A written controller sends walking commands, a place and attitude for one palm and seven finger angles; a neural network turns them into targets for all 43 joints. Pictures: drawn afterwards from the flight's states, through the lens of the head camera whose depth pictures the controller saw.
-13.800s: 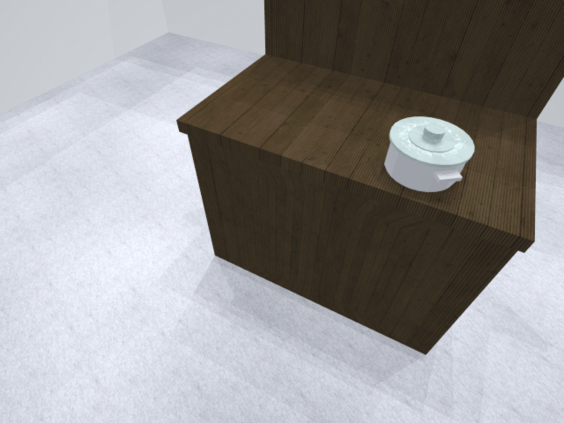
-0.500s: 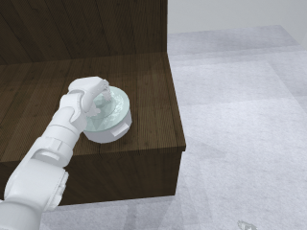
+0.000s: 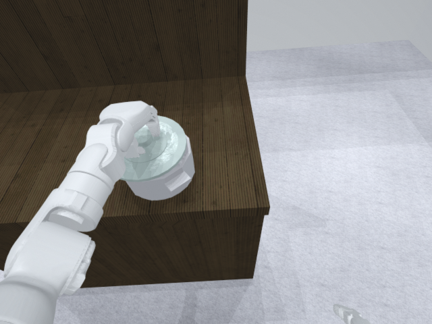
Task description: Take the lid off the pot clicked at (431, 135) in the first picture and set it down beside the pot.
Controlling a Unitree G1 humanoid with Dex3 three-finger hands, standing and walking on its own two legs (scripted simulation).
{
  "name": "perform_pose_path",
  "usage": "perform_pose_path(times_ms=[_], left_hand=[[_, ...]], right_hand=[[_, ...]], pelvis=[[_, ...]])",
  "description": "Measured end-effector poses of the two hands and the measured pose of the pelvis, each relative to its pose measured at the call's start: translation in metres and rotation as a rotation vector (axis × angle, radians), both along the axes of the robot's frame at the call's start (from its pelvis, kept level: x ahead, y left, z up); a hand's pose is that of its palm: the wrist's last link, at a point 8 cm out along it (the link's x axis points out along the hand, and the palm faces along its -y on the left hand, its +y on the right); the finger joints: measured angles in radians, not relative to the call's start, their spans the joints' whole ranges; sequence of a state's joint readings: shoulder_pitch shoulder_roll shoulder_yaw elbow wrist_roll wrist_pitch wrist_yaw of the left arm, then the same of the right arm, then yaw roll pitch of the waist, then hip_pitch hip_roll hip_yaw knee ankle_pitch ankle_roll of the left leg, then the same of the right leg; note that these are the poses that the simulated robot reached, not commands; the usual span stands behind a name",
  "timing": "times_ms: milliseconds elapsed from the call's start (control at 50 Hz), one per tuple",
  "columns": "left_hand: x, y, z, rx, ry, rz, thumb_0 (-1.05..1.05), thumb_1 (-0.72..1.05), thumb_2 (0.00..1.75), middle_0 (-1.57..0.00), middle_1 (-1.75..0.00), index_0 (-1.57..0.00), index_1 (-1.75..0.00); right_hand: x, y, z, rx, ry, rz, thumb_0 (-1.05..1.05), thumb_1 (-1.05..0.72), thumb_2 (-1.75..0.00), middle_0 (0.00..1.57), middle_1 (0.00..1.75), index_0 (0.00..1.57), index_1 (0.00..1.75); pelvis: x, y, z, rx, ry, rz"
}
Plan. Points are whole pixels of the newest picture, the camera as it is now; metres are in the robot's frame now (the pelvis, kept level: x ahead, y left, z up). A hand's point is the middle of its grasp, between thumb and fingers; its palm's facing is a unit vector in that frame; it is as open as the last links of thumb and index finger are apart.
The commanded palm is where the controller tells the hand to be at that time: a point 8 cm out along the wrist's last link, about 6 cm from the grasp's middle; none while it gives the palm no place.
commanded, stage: lift the lid straight up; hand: left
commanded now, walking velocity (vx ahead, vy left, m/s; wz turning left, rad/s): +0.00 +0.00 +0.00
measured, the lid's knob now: (141, 138) +0.47 +0.16 +0.08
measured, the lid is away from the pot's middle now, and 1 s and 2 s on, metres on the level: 0.02 0.01 0.07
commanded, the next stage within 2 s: move the lid sideways beside the pot in 1.50 s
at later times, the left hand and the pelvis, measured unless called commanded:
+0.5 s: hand (131, 124) +0.45 +0.16 +0.14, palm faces -0.29 -0.04 -0.96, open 7.5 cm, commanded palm +0.44 +0.16 +0.22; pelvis -0.01 +0.00 +0.00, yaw +1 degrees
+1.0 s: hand (123, 105) +0.45 +0.16 +0.18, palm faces -0.24 -0.05 -0.97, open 7.5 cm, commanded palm +0.44 +0.17 +0.26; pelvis +0.00 +0.00 +0.00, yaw +1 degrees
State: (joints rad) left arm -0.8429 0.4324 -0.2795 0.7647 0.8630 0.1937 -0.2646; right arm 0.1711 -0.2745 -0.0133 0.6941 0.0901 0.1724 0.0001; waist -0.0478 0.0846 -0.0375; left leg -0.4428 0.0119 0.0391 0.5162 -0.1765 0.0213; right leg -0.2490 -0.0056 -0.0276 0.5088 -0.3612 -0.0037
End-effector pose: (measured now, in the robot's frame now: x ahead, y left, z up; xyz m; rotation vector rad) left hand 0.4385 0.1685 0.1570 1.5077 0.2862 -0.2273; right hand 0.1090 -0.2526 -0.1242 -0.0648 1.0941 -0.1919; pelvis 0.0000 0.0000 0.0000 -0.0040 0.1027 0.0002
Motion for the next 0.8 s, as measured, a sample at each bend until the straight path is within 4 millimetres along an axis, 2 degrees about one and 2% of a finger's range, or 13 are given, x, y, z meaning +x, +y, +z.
perform_pose_path(times_ms=[240,600,800], left_hand=[[-0.001,0.005,0.021,0.004,-0.029,0.007,-0.02,0.26,0.78,-0.71,-0.97,-0.65,-0.91],[0.011,-0.009,0.05,0.007,-0.054,-0.003,-0.03,0.26,0.78,-0.71,-0.97,-0.65,-0.91],[0.014,-0.005,0.067,0.007,-0.065,0.017,-0.03,0.26,0.78,-0.71,-0.97,-0.65,-0.9]], right_hand=[[0.006,0.001,0.006,-0.006,-0.031,0.017,0.01,-0.9,-0.9,0.2,0.3,0.2,0.3],[-0.008,0.004,0.0,-0.001,-0.005,0.021,0.01,-0.9,-0.9,0.2,0.3,0.2,0.3],[-0.006,0.001,0.003,-0.005,-0.022,0.01,0.01,-0.9,-0.9,0.2,0.3,0.2,0.3]], pelvis=[[-0.003,0.0,0.001,-0.001,-0.012,0.003],[-0.005,0.002,0.002,0.001,-0.01,0.006],[-0.002,0.002,0.002,0.003,-0.016,0.0]])
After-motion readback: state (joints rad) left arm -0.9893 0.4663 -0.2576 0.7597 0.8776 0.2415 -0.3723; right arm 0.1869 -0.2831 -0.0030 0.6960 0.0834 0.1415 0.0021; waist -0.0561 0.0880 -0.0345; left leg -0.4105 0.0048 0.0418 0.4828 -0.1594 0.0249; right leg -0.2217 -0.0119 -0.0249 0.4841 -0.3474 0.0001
